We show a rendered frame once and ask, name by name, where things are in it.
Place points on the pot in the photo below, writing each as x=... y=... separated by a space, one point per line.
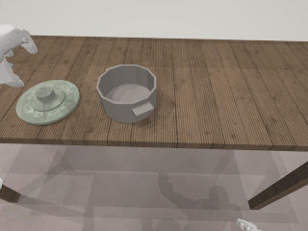
x=127 y=92

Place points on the lid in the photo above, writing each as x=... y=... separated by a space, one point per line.
x=36 y=112

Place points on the table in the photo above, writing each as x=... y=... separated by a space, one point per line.
x=230 y=94

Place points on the robot left hand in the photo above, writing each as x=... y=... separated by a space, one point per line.
x=11 y=37

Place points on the robot right hand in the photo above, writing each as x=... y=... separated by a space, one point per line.
x=246 y=226

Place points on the knob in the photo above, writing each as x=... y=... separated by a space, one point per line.
x=44 y=93

